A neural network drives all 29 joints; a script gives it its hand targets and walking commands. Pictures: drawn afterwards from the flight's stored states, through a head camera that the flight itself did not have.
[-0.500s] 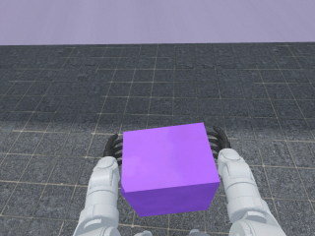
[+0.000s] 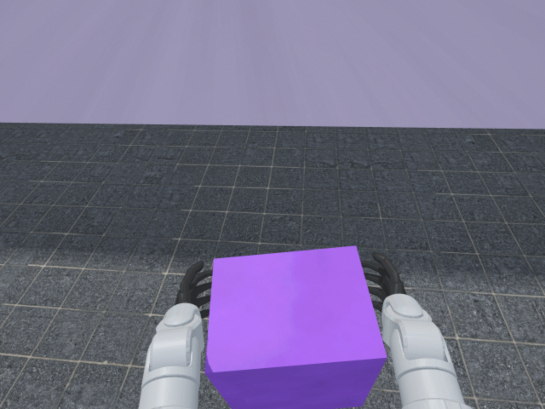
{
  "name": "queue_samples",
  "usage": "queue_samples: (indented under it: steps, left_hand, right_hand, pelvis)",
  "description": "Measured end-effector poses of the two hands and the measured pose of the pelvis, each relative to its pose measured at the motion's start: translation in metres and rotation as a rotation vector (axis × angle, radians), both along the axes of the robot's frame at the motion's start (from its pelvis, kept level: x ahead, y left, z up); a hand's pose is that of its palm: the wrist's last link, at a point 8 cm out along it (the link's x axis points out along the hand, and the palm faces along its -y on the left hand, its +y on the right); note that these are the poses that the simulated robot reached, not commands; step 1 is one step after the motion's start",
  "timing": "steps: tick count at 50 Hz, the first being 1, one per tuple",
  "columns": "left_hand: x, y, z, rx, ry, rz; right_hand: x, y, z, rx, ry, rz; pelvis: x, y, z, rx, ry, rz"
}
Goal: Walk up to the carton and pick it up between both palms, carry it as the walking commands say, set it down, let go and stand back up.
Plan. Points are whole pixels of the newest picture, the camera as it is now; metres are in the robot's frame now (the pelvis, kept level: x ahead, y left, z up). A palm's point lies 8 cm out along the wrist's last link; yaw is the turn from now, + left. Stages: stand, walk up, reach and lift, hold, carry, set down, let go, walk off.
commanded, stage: reach and lift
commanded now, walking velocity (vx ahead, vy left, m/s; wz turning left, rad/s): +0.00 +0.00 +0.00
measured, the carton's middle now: (292, 337) +0.26 +0.02 -0.07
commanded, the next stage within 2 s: hold in 1.76 s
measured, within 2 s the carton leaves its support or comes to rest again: neither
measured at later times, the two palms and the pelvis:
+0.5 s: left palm (179, 309) +0.24 +0.17 +0.06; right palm (406, 296) +0.27 -0.14 +0.06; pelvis -0.05 +0.00 +0.00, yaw +0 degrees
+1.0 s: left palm (195, 292) +0.27 +0.16 +0.06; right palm (419, 299) +0.27 -0.15 +0.06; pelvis -0.02 +0.01 +0.01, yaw +0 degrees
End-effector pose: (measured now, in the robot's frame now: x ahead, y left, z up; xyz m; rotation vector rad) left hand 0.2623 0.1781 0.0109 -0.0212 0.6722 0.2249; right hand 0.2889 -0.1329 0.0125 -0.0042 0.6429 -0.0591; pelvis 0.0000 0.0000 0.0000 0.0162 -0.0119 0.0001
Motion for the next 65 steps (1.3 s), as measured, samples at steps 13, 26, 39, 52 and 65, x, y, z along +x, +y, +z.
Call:
queue_samples:
  steps: [13,26,39,52,65]
  left_hand:
    - [-0.024,0.005,0.032,-0.003,-0.035,0.031]
    - [-0.023,-0.005,0.049,-0.007,-0.030,0.001]
    - [-0.005,-0.016,0.050,0.004,-0.018,-0.075]
    - [0.005,-0.018,0.047,0.008,-0.021,-0.099]
    - [-0.004,-0.009,0.040,0.016,-0.007,-0.098]
  right_hand:
    - [-0.014,0.006,0.035,0.010,-0.034,0.025]
    - [-0.022,-0.005,0.052,0.018,-0.028,-0.011]
    - [-0.024,-0.017,0.052,0.023,-0.017,-0.078]
    - [-0.024,-0.019,0.047,0.027,-0.021,-0.102]
    - [-0.028,-0.010,0.042,0.002,-0.009,-0.081]
  pelvis:
    - [-0.020,-0.001,0.003,-0.005,-0.114,0.001]
    - [-0.047,-0.002,0.002,-0.006,-0.161,0.004]
    - [-0.046,0.006,0.002,-0.013,-0.165,0.009]
    - [-0.020,0.015,0.006,-0.015,-0.147,0.001]
    - [-0.006,0.017,0.009,-0.017,-0.136,0.010]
